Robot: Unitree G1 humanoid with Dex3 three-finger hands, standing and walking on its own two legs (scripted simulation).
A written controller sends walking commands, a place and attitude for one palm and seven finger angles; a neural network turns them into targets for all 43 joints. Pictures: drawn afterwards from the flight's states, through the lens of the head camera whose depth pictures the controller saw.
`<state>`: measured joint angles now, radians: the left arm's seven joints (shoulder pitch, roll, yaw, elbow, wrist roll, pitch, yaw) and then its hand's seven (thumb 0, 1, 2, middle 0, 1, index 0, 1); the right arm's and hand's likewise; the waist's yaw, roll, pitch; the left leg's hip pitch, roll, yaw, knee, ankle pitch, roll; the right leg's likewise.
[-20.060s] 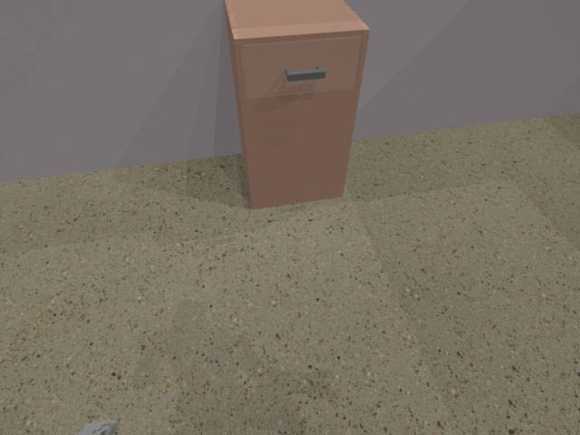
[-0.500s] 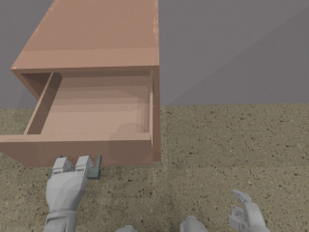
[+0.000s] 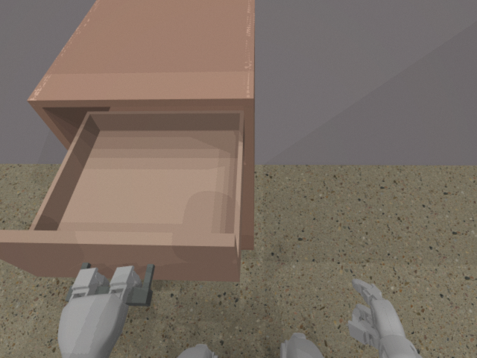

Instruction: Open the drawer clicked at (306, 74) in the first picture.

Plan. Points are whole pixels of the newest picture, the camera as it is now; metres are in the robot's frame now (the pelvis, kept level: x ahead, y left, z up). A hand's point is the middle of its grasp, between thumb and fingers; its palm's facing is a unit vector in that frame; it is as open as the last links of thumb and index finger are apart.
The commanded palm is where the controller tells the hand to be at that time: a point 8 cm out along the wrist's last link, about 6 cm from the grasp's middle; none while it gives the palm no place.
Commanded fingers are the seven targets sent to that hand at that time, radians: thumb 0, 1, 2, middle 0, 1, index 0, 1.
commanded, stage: pull the drawer open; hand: left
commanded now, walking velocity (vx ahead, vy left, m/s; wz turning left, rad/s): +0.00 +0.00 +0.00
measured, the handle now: (113, 282) +0.23 +0.23 -0.01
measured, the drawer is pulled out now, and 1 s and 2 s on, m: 0.29 0.30 0.30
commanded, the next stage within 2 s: open the thumb to release the handle in 0.26 s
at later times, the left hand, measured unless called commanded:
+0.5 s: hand (109, 328) +0.17 +0.23 -0.03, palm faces -0.01 -0.05 -1.00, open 5.9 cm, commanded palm +0.14 +0.23 +0.02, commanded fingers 0.00 0.34 0.66 -0.36 -1.29 -0.36 -1.29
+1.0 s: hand (108, 330) +0.17 +0.23 -0.03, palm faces -0.01 -0.07 -1.00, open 13.4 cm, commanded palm +0.14 +0.23 +0.02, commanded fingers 0.00 -0.50 0.30 -0.30 -1.20 -0.30 -1.20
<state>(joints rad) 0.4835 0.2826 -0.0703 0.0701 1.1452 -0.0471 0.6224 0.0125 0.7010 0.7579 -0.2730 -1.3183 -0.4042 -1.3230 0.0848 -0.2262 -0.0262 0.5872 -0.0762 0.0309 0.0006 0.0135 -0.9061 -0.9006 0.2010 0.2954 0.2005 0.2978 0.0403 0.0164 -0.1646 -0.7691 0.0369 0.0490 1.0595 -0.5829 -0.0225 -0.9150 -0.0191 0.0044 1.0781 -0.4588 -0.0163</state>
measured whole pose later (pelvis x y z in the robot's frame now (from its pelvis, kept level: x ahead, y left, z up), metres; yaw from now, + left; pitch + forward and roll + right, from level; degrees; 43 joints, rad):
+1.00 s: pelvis -0.02 -0.01 +0.00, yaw +1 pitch +16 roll +2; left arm 0.43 0.29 -0.07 0.10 1.12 -0.03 0.61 0.00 -0.42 0.33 -0.29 -1.19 -0.32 -1.20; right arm 0.09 -0.24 -0.03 0.59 -0.08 0.02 -0.02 0.01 -0.91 -0.90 0.20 0.30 0.20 0.30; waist 0.05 0.03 -0.16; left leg -0.80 0.03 0.02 1.09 -0.57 -0.03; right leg -0.94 -0.03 -0.02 1.10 -0.45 -0.02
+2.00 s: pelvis -0.01 +0.00 +0.03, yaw +1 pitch +11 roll +1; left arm 0.42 0.30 -0.10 0.02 1.08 0.02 0.52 0.00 -0.49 0.30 -0.31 -1.20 -0.37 -1.22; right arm 0.11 -0.24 -0.02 0.59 -0.06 0.04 -0.03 0.01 -0.91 -0.90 0.20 0.30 0.20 0.30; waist 0.06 0.05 -0.11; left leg -0.60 0.02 0.02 0.90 -0.50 -0.02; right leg -0.73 -0.03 -0.02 0.92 -0.39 -0.02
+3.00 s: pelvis +0.00 +0.00 +0.06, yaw +0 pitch +4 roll +1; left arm 0.45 0.34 -0.10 -0.19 1.03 0.04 0.34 -0.01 -0.49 0.30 -0.31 -1.20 -0.32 -1.20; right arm 0.10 -0.24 -0.01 0.61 -0.04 0.04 -0.01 0.02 -0.91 -0.90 0.20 0.30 0.20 0.30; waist 0.10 0.07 -0.05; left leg -0.32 0.02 0.04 0.64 -0.39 -0.02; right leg -0.46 -0.02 -0.01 0.69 -0.30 -0.01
